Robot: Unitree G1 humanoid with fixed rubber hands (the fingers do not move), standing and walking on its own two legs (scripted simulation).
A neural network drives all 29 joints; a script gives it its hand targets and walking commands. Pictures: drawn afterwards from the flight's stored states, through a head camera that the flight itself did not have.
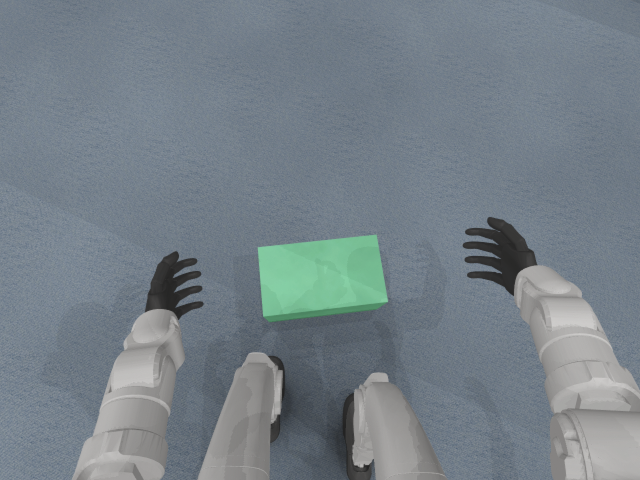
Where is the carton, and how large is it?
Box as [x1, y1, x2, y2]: [258, 235, 387, 321]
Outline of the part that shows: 376,235 258,247 263,316 269,321 276,321 375,309 387,301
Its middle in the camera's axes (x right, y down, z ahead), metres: +0.01 +0.11 +1.01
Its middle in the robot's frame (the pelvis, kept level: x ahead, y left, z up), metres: +0.44 +0.01 -0.59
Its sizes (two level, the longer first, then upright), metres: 0.294 0.167 0.164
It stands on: the floor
